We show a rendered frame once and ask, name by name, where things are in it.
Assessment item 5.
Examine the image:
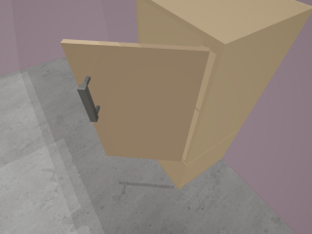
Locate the handle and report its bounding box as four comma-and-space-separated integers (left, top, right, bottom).
77, 76, 100, 122

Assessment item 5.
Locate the cupboard door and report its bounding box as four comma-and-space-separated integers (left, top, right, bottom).
60, 39, 210, 162

